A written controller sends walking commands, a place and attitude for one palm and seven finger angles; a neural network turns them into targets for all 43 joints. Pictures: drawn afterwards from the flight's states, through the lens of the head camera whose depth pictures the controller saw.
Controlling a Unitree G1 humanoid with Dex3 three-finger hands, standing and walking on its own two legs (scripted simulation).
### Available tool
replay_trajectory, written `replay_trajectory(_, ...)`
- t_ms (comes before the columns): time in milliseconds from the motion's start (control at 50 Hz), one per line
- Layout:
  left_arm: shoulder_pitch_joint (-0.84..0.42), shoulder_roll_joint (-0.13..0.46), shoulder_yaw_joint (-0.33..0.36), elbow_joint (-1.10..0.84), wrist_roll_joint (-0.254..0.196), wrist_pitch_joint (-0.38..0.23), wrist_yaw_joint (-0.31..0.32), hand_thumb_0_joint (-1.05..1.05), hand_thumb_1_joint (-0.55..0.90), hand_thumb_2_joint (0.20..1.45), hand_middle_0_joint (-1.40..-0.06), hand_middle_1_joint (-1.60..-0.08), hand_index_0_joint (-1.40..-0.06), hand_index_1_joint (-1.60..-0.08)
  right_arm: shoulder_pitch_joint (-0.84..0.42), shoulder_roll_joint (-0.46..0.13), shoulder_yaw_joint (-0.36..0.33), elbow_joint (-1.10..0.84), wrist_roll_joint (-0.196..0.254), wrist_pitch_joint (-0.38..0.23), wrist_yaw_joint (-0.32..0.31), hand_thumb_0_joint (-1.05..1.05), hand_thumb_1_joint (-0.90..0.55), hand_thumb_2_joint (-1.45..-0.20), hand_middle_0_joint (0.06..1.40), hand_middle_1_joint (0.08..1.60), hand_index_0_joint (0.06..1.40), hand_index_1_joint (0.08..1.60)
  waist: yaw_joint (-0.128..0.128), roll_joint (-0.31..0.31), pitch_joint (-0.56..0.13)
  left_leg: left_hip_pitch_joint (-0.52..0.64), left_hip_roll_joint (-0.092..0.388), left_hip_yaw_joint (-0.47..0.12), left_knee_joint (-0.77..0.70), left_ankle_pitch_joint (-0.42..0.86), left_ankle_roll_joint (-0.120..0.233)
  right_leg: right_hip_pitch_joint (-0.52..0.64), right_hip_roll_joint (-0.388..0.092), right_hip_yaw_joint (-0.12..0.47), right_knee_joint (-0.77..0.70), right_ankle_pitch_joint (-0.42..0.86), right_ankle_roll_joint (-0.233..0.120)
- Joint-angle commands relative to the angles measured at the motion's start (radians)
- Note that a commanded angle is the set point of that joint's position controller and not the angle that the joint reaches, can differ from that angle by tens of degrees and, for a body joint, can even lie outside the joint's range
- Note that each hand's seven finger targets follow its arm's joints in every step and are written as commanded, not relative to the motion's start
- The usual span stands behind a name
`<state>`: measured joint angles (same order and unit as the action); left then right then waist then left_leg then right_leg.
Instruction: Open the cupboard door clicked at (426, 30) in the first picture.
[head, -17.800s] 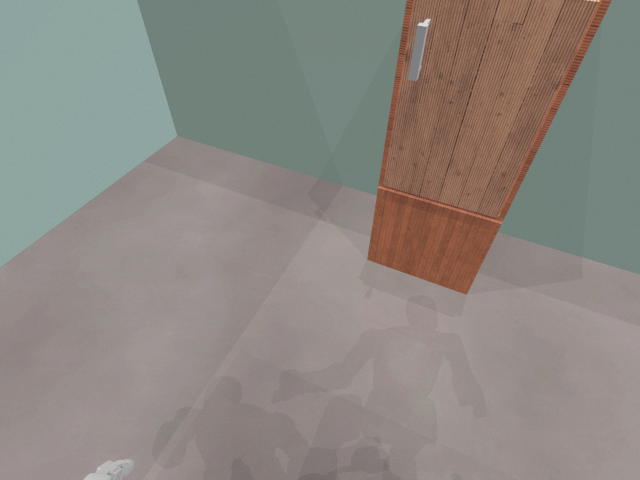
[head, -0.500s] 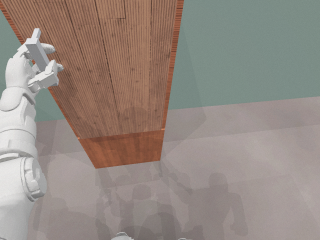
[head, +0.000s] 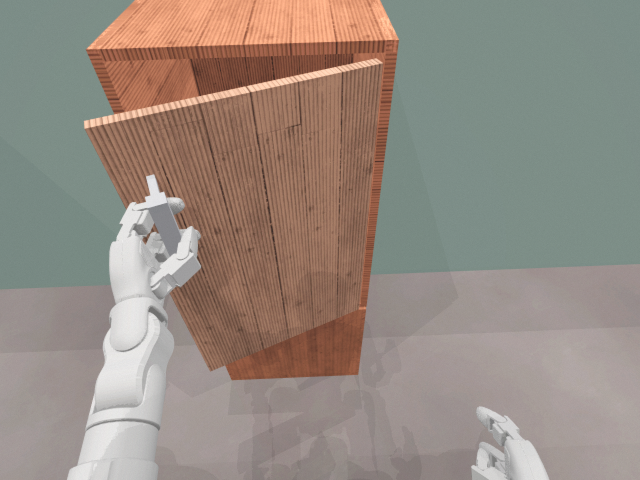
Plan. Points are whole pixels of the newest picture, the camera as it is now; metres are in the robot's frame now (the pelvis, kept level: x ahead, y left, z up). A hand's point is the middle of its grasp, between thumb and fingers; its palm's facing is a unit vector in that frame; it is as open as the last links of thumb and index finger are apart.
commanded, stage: pull the door open along its arc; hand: left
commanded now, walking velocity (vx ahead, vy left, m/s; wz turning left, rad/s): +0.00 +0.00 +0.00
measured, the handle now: (169, 226) +0.40 +0.22 +0.13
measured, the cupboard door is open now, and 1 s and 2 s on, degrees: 23 46 49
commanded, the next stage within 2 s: open thumb and fingers to let go in 0.42 s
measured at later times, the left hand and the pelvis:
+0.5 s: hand (272, 320) +0.26 +0.06 +0.13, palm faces +0.42 -0.91 +0.02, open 6.2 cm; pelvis +0.00 -0.04 +0.01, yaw +4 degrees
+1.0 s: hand (265, 307) +0.28 +0.07 +0.13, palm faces +0.43 -0.90 +0.02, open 11.9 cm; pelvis -0.01 -0.02 +0.01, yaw +4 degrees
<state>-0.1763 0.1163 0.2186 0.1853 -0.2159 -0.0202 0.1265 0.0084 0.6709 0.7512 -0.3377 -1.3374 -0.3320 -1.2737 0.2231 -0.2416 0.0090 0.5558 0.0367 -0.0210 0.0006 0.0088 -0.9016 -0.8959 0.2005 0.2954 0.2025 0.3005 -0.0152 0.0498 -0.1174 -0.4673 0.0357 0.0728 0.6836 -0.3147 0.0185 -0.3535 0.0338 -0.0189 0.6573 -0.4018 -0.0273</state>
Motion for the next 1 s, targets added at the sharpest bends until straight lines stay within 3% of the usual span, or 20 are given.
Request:
replay_trajectory(0, -0.103, 0.097, 0.02, -0.368, 0.082, 0.016, 0.218, 0.0, 0.9, 0.9, -0.4, -1.35, -0.4, -1.35, -0.086, -0.093, -0.034, -0.137, -0.026, -0.019, 0.003, 0.0, -0.9, -0.9, 0.2, 0.3, 0.2, 0.3, 0.053, -0.074, -0.221, 0.26, -0.013, -0.051, -0.062, 0.386, 0.005, 0.072, -0.005, -0.03, -0.077, 0.496, 0.021)
replay_trajectory(60, -0.117, 0.012, -0.076, -0.419, 0.148, 0.082, 0.327, 0.0, 0.9, 0.9, -0.4, -1.35, -0.4, -1.35, -0.124, -0.079, -0.024, -0.131, -0.042, 0.009, -0.003, 0.0, -0.9, -0.9, 0.2, 0.3, 0.2, 0.3, 0.033, -0.08, -0.172, 0.264, -0.017, -0.056, -0.072, 0.343, 0.002, 0.077, -0.021, -0.022, -0.106, 0.474, 0.023)
replay_trajectory(80, -0.099, 0.0, -0.105, -0.425, 0.169, 0.097, 0.347, 0.0, 0.9, 0.9, -0.4, -1.35, -0.4, -1.35, -0.125, -0.081, -0.024, -0.126, -0.049, 0.017, -0.006, 0.0, -0.9, -0.9, 0.2, 0.3, 0.2, 0.3, 0.023, -0.109, -0.152, 0.257, -0.016, -0.059, -0.069, 0.329, 0.005, 0.082, -0.025, -0.014, -0.121, 0.47, 0.023)
replay_trajectory(100, -0.086, -0.033, -0.148, -0.458, 0.185, 0.108, 0.358, 0.0, 0.9, 0.9, -0.4, -1.35, -0.4, -1.35, -0.138, -0.075, -0.022, -0.129, -0.051, 0.026, -0.007, 0.0, -0.9, -0.9, 0.2, 0.3, 0.2, 0.3, 0.022, -0.077, -0.158, 0.272, -0.019, -0.057, -0.074, 0.332, 0.004, 0.087, -0.032, -0.009, -0.123, 0.485, 0.022)
replay_trajectory(160, -0.032, -0.106, -0.246, -0.534, 0.218, 0.124, 0.366, 0.0, 0.9, 0.9, -0.4, -1.35, -0.4, -1.35, -0.155, -0.058, -0.018, -0.134, -0.06, 0.044, -0.012, 0.0, -0.9, -0.9, 0.2, 0.3, 0.2, 0.3, 0.023, -0.048, -0.165, 0.309, -0.022, -0.058, -0.08, 0.346, 0.001, 0.114, -0.042, -0.005, -0.131, 0.531, 0.02)
replay_trajectory(180, -0.006, -0.121, -0.277, -0.542, 0.223, 0.125, 0.362, 0.0, 0.9, 0.9, -0.4, -1.35, -0.4, -1.35, -0.158, -0.058, -0.017, -0.134, -0.063, 0.049, -0.013, 0.0, -0.9, -0.9, 0.2, 0.3, 0.2, 0.3, 0.015, -0.084, -0.144, 0.305, -0.021, -0.063, -0.079, 0.342, 0.003, 0.121, -0.044, -0.004, -0.141, 0.534, 0.02)
replay_trajectory(240, 0.045, -0.174, -0.339, -0.588, 0.216, 0.118, 0.347, 0.0, 0.9, 0.9, -0.4, -1.35, -0.4, -1.35, -0.183, -0.045, -0.012, -0.139, -0.065, 0.056, -0.015, 0.0, -0.9, -0.9, 0.2, 0.3, 0.2, 0.3, 0.017, -0.098, -0.121, 0.316, -0.025, -0.07, -0.085, 0.332, 0.002, 0.138, -0.055, 0.001, -0.154, 0.577, 0.029)
replay_trajectory(280, 0.071, -0.185, -0.363, -0.586, 0.217, 0.11, 0.347, 0.0, 0.9, 0.9, -0.4, -1.35, -0.4, -1.35, -0.199, -0.041, -0.01, -0.134, -0.066, 0.054, -0.018, 0.0, -0.9, -0.9, 0.2, 0.3, 0.2, 0.3, 0.014, -0.123, -0.07, 0.312, -0.025, -0.076, -0.086, 0.303, 0.003, 0.13, -0.062, 0.011, -0.181, 0.55, 0.033)
replay_trajectory(340, 0.117, -0.216, -0.401, -0.611, 0.234, 0.101, 0.363, 0.0, 0.9, 0.9, -0.4, -1.35, -0.4, -1.35, -0.222, -0.031, -0.009, -0.139, -0.069, 0.05, -0.014, 0.0, -0.9, -0.9, 0.2, 0.3, 0.2, 0.3, 0.028, -0.114, -0.058, 0.315, -0.032, -0.079, -0.086, 0.278, 0.004, 0.123, -0.07, 0.017, -0.192, 0.512, 0.032)
replay_trajectory(420, 0.2, -0.24, -0.44, -0.625, 0.258, 0.098, 0.388, 0.0, 0.9, 0.9, -0.4, -1.35, -0.4, -1.35, -0.245, -0.025, -0.01, -0.139, -0.072, 0.051, -0.006, 0.0, -0.9, -0.9, 0.2, 0.3, 0.2, 0.3, 0.041, -0.154, -0.03, 0.306, -0.039, -0.082, -0.082, 0.252, 0.007, 0.123, -0.079, 0.033, -0.22, 0.459, 0.032)
replay_trajectory(480, 0.114, -0.215, -0.426, -0.596, 0.268, 0.095, 0.413, 0.0, 0.9, 0.9, -0.4, -1.35, -0.4, -1.35, -0.256, -0.02, -0.005, -0.117, -0.071, 0.053, -0.01, 0.0, -0.9, -0.9, 0.2, 0.3, 0.2, 0.3, 0.029, -0.181, 0.01, 0.3, -0.044, -0.088, -0.08, 0.22, 0.01, 0.099, -0.087, 0.057, -0.261, 0.383, 0.035)
replay_trajectory(500, -0.004, -0.181, -0.389, -0.587, 0.259, 0.089, 0.426, 0.0, 0.9, 0.9, -0.4, -1.35, -0.4, -1.35, -0.271, -0.023, -0.001, -0.106, -0.072, 0.056, -0.017, 0.0, -0.9, -0.9, 0.2, 0.3, 0.2, 0.3, 0.021, -0.163, 0.018, 0.294, -0.05, -0.088, -0.081, 0.198, 0.01, 0.086, -0.093, 0.069, -0.273, 0.337, 0.035)
replay_trajectory(520, -0.001, -0.195, -0.384, -0.562, 0.25, 0.091, 0.429, 0.0, 0.83, 0.87, -0.395, -1.342, -0.395, -1.342, -0.276, -0.016, -0.001, -0.102, -0.075, 0.057, -0.022, 0.0, -0.9, -0.9, 0.2, 0.3, 0.2, 0.3, 0.035, -0.149, 0.014, 0.295, -0.053, -0.088, -0.082, 0.184, 0.008, 0.091, -0.093, 0.072, -0.28, 0.296, 0.032)
replay_trajectory(580, -0.027, -0.19, -0.375, -0.506, 0.242, 0.089, 0.428, 0.0, 0.62, 0.78, -0.38, -1.32, -0.38, -1.32, -0.283, -0.013, 0.001, -0.085, -0.074, 0.062, -0.03, 0.0, -0.9, -0.9, 0.2, 0.3, 0.2, 0.3, 0.037, -0.163, 0.025, 0.294, -0.055, -0.092, -0.089, 0.174, 0.009, 0.094, -0.1, 0.088, -0.308, 0.256, 0.031)
replay_trajectory(640, -0.062, -0.204, -0.378, -0.48, 0.237, 0.082, 0.417, 0.0, 0.41, 0.69, -0.365, -1.298, -0.365, -1.298, -0.285, -0.012, 0.002, -0.082, -0.072, 0.064, -0.035, 0.0, -0.9, -0.9, 0.2, 0.3, 0.2, 0.3, 0.041, -0.132, -0.01, 0.311, -0.054, -0.092, -0.104, 0.189, 0.008, 0.11, -0.101, 0.079, -0.291, 0.29, 0.029)
replay_trajectory(760, -0.059, -0.234, -0.407, -0.472, 0.246, 0.073, 0.404, 0.0, -0.01, 0.51, -0.335, -1.253, -0.335, -1.253, -0.256, -0.015, -0.005, -0.09, -0.074, 0.066, -0.027, 0.0, -0.9, -0.9, 0.2, 0.3, 0.2, 0.3, 0.038, -0.133, -0.06, 0.336, -0.046, -0.087, -0.113, 0.248, 0.009, 0.13, -0.085, 0.033, -0.235, 0.427, 0.029)
replay_trajectory(780, -0.029, -0.228, -0.404, -0.451, 0.25, 0.076, 0.401, 0.0, -0.08, 0.48, -0.33, -1.245, -0.33, -1.245, -0.25, -0.016, -0.007, -0.089, -0.073, 0.068, -0.025, 0.0, -0.9, -0.9, 0.2, 0.3, 0.2, 0.3, 0.039, -0.164, -0.047, 0.329, -0.043, -0.087, -0.113, 0.247, 0.011, 0.128, -0.083, 0.029, -0.243, 0.421, 0.03)
replay_trajectory(840, -0.051, -0.238, -0.411, -0.486, 0.25, 0.076, 0.402, 0.0, -0.29, 0.39, -0.315, -1.222, -0.315, -1.222, -0.253, -0.015, -0.005, -0.1, -0.072, 0.074, -0.026, 0.0, -0.9, -0.9, 0.2, 0.3, 0.2, 0.3, 0.038, -0.147, -0.068, 0.34, -0.044, -0.083, -0.115, 0.266, 0.011, 0.139, -0.082, 0.027, -0.227, 0.459, 0.029)
replay_trajectory(900, -0.041, -0.25, -0.428, -0.486, 0.263, 0.083, 0.411, 0.0, -0.5, 0.3, -0.3, -1.2, -0.3, -1.2, -0.252, -0.015, -0.008, -0.099, -0.072, 0.079, -0.021, 0.0, -0.9, -0.9, 0.2, 0.3, 0.2, 0.3, 0.036, -0.128, -0.063, 0.347, -0.037, -0.084, -0.115, 0.273, 0.009, 0.124, -0.07, 0.009, -0.218, 0.412, 0.015)
replay_trajectory(980, -0.024, -0.261, -0.437, -0.469, 0.268, 0.098, 0.432, 0.0, -0.5, 0.3, -0.283, -1.1, -0.283, -1.1, -0.26, -0.014, -0.009, -0.1, -0.069, 0.082, -0.015, 0.0, -0.9, -0.9, 0.2, 0.3, 0.2, 0.3, 0.039, -0.135, -0.031, 0.341, -0.029, -0.087, -0.112, 0.26, 0.007, 0.1, -0.057, -0.003, -0.225, 0.343, 0.005)
